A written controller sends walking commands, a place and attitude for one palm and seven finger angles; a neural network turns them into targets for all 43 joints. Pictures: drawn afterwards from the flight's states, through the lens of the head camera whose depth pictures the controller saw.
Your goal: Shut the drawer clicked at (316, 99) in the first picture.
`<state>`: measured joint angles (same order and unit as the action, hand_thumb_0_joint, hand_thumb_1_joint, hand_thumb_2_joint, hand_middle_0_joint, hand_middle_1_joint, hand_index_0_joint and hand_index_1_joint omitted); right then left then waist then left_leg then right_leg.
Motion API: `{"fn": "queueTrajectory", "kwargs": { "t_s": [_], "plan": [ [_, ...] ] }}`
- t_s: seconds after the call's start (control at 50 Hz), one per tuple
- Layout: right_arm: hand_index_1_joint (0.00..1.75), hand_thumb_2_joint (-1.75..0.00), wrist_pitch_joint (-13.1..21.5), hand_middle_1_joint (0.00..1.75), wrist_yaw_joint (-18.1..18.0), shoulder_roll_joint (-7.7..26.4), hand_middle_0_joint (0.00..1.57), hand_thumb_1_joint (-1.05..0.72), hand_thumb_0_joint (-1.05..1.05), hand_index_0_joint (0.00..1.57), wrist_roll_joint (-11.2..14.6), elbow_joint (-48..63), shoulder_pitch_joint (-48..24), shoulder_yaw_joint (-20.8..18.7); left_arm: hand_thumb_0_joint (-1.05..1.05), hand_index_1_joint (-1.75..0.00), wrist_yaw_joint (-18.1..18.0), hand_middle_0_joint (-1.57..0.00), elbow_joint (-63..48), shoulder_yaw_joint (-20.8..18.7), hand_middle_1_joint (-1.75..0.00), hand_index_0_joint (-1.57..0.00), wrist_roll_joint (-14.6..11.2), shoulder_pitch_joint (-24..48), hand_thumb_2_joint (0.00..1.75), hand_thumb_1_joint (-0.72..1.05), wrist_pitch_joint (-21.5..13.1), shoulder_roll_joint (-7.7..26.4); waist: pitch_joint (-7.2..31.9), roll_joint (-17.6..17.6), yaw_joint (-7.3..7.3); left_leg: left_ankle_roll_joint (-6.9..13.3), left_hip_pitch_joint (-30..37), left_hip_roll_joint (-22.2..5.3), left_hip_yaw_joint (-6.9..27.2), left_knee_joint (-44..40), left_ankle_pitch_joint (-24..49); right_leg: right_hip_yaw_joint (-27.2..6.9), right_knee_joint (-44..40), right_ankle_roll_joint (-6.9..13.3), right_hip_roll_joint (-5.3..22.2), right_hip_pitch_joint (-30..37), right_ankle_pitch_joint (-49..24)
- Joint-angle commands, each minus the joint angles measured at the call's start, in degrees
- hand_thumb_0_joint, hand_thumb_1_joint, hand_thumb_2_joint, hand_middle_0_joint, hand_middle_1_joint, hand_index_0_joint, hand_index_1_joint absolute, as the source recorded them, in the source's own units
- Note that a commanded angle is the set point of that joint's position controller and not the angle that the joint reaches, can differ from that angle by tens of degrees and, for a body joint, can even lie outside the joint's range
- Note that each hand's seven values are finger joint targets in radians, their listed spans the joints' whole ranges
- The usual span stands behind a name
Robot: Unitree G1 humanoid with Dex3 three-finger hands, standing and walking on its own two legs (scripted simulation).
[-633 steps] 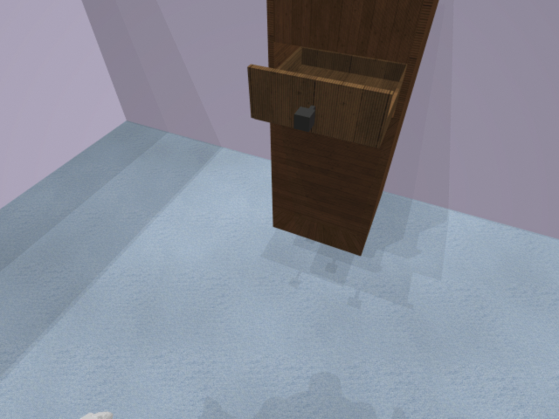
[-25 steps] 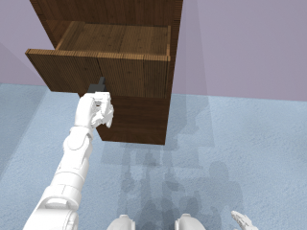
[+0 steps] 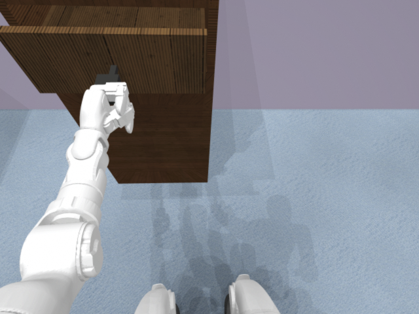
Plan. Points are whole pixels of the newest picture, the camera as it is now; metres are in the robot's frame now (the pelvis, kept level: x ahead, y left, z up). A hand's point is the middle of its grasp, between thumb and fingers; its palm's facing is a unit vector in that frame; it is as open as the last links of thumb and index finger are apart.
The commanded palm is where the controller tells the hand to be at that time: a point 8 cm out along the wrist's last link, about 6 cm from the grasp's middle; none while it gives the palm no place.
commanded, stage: push the drawer shut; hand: left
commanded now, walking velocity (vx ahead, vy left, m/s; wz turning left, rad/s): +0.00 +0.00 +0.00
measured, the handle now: (111, 82) +0.56 +0.16 +0.08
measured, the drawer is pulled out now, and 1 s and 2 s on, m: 0.08 0.00 0.00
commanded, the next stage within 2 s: pull the fist back off the drawer in 0.90 s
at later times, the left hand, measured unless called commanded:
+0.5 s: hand (134, 88) +0.54 +0.12 +0.08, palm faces -0.07 -1.00 -0.02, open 3.5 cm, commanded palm +0.53 +0.17 +0.08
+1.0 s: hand (135, 80) +0.56 +0.12 +0.08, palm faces -0.05 -1.00 -0.03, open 3.6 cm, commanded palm +0.59 +0.16 +0.08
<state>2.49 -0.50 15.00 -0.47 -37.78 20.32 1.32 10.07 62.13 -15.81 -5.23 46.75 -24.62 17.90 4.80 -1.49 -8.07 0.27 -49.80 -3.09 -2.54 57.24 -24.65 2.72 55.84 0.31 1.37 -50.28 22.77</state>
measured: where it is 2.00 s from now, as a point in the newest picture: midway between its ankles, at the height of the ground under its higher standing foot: outside the picture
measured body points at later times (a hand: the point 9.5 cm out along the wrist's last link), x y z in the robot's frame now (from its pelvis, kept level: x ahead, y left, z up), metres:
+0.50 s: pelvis +0.01 +0.01 -0.01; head +0.14 +0.01 +0.42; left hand +0.54 +0.17 +0.08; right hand +0.01 -0.25 -0.13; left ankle +0.03 +0.12 -0.67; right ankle +0.04 -0.12 -0.67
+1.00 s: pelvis -0.01 +0.01 -0.02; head +0.15 +0.02 +0.40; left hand +0.56 +0.17 +0.08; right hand -0.04 -0.25 -0.13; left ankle +0.03 +0.12 -0.67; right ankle +0.04 -0.12 -0.67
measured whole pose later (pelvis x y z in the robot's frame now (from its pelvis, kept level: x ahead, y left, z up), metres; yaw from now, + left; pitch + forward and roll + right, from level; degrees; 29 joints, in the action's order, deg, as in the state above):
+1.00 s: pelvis -0.01 +0.01 -0.02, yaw +0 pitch +25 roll -3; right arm -0.5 0.6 15.5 -3.5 -36.8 23.4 3.4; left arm 5.2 77.3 -19.6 1.5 68.9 -21.0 27.9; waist 5.0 -2.8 -14.9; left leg 0.7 -63.2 -3.5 0.2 63.7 -25.5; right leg 5.0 59.1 0.1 0.9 -61.3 22.6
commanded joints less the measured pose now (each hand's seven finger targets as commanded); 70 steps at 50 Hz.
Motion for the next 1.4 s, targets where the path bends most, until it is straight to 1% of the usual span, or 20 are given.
{"fn": "queueTrajectory", "kwargs": {
  "t_s": [0.0, 0.1, 0.24, 0.3, 0.4, 0.48, 0.56, 0.6, 0.68, 0.74, 0.78, 0.92, 0.98, 1.02, 1.06, 1.1, 1.14, 1.22, 1.3, 1.38],
  "plan": [
    [0.30, -0.90, 1.19, 0.30, -0.37, 8.65, 0.20, -0.90, 0.00, 0.20, 0.01, 4.77, 6.29, -2.97, 0.00, -1.60, -1.65, -1.40, -10.96, -4.30, -1.60, -1.40, -1.21, 29.87, 0.90, 0.90, -3.29, 14.96, 25.21, -0.06, -1.28, 1.39, 9.84, 3.07, 2.34, -6.66, 8.35, -2.58, -7.66, 0.13, -2.82, 13.58, -10.11],
    [0.30, -0.90, 0.55, 0.30, -0.27, 8.87, 0.20, -0.90, 0.00, 0.20, -0.20, 4.70, 7.57, -2.95, 0.00, -1.60, -2.02, -1.40, -8.53, -5.17, -1.60, -1.40, -0.05, 32.63, 0.90, 0.90, -2.77, 16.76, 24.57, -0.28, -1.99, 1.51, 8.13, 3.06, 2.40, -5.82, 7.47, -2.65, -7.51, 0.09, -2.87, 12.19, -9.18],
    [0.30, -0.90, -0.44, 0.30, -0.02, 9.34, 0.20, -0.90, 0.00, 0.20, -0.88, 4.85, 9.43, -2.95, 0.00, -1.60, -2.63, -1.40, -8.29, -6.61, -1.60, -1.40, 1.06, 35.92, 0.90, 0.90, -2.72, 18.97, 28.70, -2.53, -2.50, 1.31, 11.78, 2.61, 3.46, -4.55, 13.12, -1.64, -5.57, 0.30, -3.21, 10.00, -12.84],
    [0.30, -0.90, -0.79, 0.30, 0.22, 9.37, 0.20, -0.90, 0.00, 0.20, -1.05, 4.36, 9.86, -3.00, 0.00, -1.60, -3.18, -1.40, -7.07, -4.94, -1.60, -1.40, 1.54, 37.94, 0.90, 0.90, -2.25, 16.97, 27.46, -2.33, -3.84, 1.29, 12.14, 2.38, 3.75, -4.26, 12.18, -1.38, -6.03, 0.18, -3.31, 7.48, -11.28],
    [0.30, -0.90, -1.34, 0.30, 0.20, 9.97, 0.20, -0.90, 0.00, 0.20, -1.38, 3.79, 11.11, -2.76, 0.00, -1.60, -4.42, -1.40, -4.46, -5.95, -1.60, -1.40, 2.93, 42.25, 0.90, 0.90, -1.55, 19.84, 26.19, -1.93, -5.48, 1.58, 9.71, 2.32, 4.19, -3.71, 10.57, -1.35, -5.96, 0.05, -3.33, 5.91, -9.43],
    [0.30, -0.90, -1.71, 0.30, 0.51, 9.93, 0.20, -0.90, 0.00, 0.20, -1.96, 3.62, 12.13, -2.88, 0.00, -1.60, -4.67, -1.40, -5.22, -5.90, -1.60, -1.40, 3.59, 43.69, 0.90, 0.90, -1.71, 19.58, 31.06, -5.04, -5.51, 1.31, 14.06, 2.15, 4.68, -2.66, 15.87, -0.85, -4.99, 0.21, -3.33, 4.91, -12.72],
    [0.30, -0.90, -2.32, 0.30, 0.71, 9.98, 0.20, -0.90, 0.00, 0.20, -2.24, 3.32, 13.11, -2.55, 0.00, -1.60, -4.63, -1.40, -3.59, -5.05, -1.60, -1.40, 3.99, 46.52, 0.90, 0.90, -1.08, 19.46, 29.80, -5.25, -6.70, 1.36, 13.03, 2.04, 4.93, -2.36, 15.91, -0.76, -5.04, 0.14, -3.48, 4.14, -12.68],
    [0.30, -0.90, -2.54, 0.30, 0.66, 10.37, 0.20, -0.90, 0.00, 0.20, -2.32, 3.31, 13.41, -2.64, 0.00, -1.60, -4.77, -1.40, -3.12, -6.95, -1.60, -1.40, 4.34, 47.04, 0.90, 0.90, -0.89, 22.33, 30.54, -5.35, -6.56, 1.48, 11.96, 2.07, 4.74, -1.97, 15.29, -1.05, -5.20, 0.18, -3.49, 4.80, -12.43],
    [0.30, -0.90, -2.97, 0.30, 0.66, 10.48, 0.20, -0.90, 0.00, 0.20, -2.52, 3.12, 14.52, -2.38, 0.00, -1.60, -4.73, -1.40, -1.48, -6.88, -1.60, -1.40, 4.74, 49.00, 0.90, 0.90, -0.15, 23.07, 30.36, -5.27, -7.56, 1.71, 10.66, 2.00, 4.77, -1.47, 15.49, -1.10, -5.17, 0.09, -3.63, 4.59, -12.86],
    [0.30, -0.90, -3.32, 0.30, 0.37, 10.73, 0.20, -0.90, 0.00, 0.20, -2.54, 2.64, 15.47, -2.22, 0.00, -1.60, -4.90, -1.40, -1.50, -7.80, -1.60, -1.40, 5.27, 53.68, 0.90, 0.90, 0.06, 25.94, 29.38, -5.01, -8.95, 1.99, 8.88, 1.92, 4.85, -1.05, 14.14, -1.37, -5.38, -0.17, -3.68, 4.28, -12.09],
    [0.30, -0.90, -3.26, 0.30, 0.47, 10.54, 0.20, -0.90, 0.00, 0.20, -2.58, 2.48, 15.48, -2.12, 0.00, -1.60, -5.10, -1.40, -1.07, -5.63, -1.60, -1.40, 5.66, 55.06, 0.90, 0.90, 0.33, 23.59, 28.84, -6.67, -9.67, 1.88, 9.69, 1.93, 5.28, -1.15, 13.06, -1.07, -5.63, -0.06, -3.64, 1.97, -10.08],
    [0.30, -0.90, -2.47, 0.30, 0.34, 11.08, 0.20, -0.90, 0.00, 0.20, -2.84, 2.30, 15.42, -1.60, 0.00, -1.60, -6.48, -1.40, 0.20, -3.38, -1.60, -1.40, 6.64, 59.61, 0.90, 0.90, 0.15, 23.33, 27.65, -9.72, -11.66, 1.93, 9.69, 1.74, 6.42, -1.27, 7.06, -0.67, -5.57, 0.26, -3.67, -3.79, -3.95],
    [0.30, -0.90, -1.83, 0.30, 0.03, 11.43, 0.20, -0.90, 0.00, 0.20, -2.56, 2.29, 14.78, -1.12, 0.00, -1.60, -6.53, -1.40, 2.17, -3.21, -1.60, -1.40, 6.61, 60.23, 0.90, 0.90, 0.89, 24.80, 26.47, -7.78, -12.40, 2.23, 5.23, 1.75, 6.01, -1.36, 1.46, -1.24, -6.11, -0.14, -3.55, -3.07, -0.33],
    [0.30, -0.90, -1.50, 0.30, -0.11, 11.78, 0.20, -0.90, 0.00, 0.20, -2.68, 2.74, 15.32, -0.98, 0.00, -1.60, -6.38, -1.40, 1.14, -4.86, -1.60, -1.40, 6.78, 60.97, 0.90, 0.90, 0.76, 27.69, 28.67, -8.74, -11.80, 2.35, 5.51, 1.90, 6.11, -1.30, 1.87, -1.33, -5.73, 0.11, -3.56, -1.92, -0.54],
    [0.30, -0.90, -1.29, 0.30, 0.07, 11.59, 0.20, -0.90, 0.00, 0.20, -2.77, 2.89, 15.19, -1.05, 0.00, -1.60, -6.09, -1.40, 0.06, -4.02, -1.60, -1.40, 6.96, 61.67, 0.90, 0.90, 0.69, 26.60, 31.90, -10.60, -11.40, 2.15, 7.45, 2.01, 6.34, -0.93, 3.12, -1.04, -5.19, 0.25, -3.46, -2.22, -1.34],
    [0.30, -0.90, -1.37, 0.30, 0.19, 11.72, 0.20, -0.90, 0.00, 0.20, -2.83, 3.09, 15.25, -0.93, 0.00, -1.60, -5.90, -1.40, 1.50, -5.14, -1.60, -1.40, 6.93, 59.95, 0.90, 0.90, 1.26, 27.63, 31.06, -9.14, -10.93, 2.12, 6.21, 1.91, 6.23, -0.73, 2.98, -1.01, -5.18, 0.24, -3.57, -1.53, -1.22],
    [0.30, -0.90, -1.25, 0.30, 0.36, 11.81, 0.20, -0.90, 0.00, 0.20, -2.93, 3.48, 15.35, -0.93, 0.00, -1.60, -5.76, -1.40, -0.56, -5.79, -1.60, -1.40, 6.56, 60.44, 0.90, 0.90, 0.94, 28.07, 31.92, -10.78, -10.20, 1.93, 7.41, 1.86, 6.52, -1.18, 3.50, -0.81, -4.98, 0.34, -3.52, -1.34, -1.54],
    [0.30, -0.90, -1.27, 0.30, 0.98, 11.70, 0.20, -0.90, 0.00, 0.20, -3.04, 4.05, 15.34, -1.31, 0.00, -1.60, -5.68, -1.40, -0.74, -5.46, -1.60, -1.40, 5.80, 55.42, 0.90, 0.90, 0.96, 24.94, 33.03, -10.17, -8.78, 1.65, 10.43, 1.71, 6.96, -1.93, 4.96, -0.18, -4.86, 0.64, -3.76, -1.52, -2.36],
    [0.30, -0.90, -1.47, 0.30, 1.22, 11.66, 0.20, -0.90, 0.00, 0.20, -2.69, 3.99, 15.00, -1.52, 0.00, -1.60, -5.56, -1.40, -0.96, -5.95, -1.60, -1.40, 4.89, 52.02, 0.90, 0.90, 1.44, 24.36, 29.45, -6.88, -8.14, 1.75, 7.62, 1.65, 5.84, -2.70, 3.23, -0.58, -6.09, 0.38, -3.79, 0.73, -1.68],
    [0.30, -0.90, -1.96, 0.30, 1.36, 11.22, 0.20, -0.90, 0.00, 0.20, -2.44, 5.04, 15.02, -2.04, 0.00, -1.60, -5.00, -1.40, -4.26, -7.37, -1.60, -1.40, 4.04, 44.74, 0.90, 0.90, 0.56, 23.90, 32.58, -6.74, -5.34, 1.51, 10.56, 1.68, 4.96, -3.42, 9.49, -0.56, -6.15, 0.65, -4.00, 5.28, -6.75]
  ]
}}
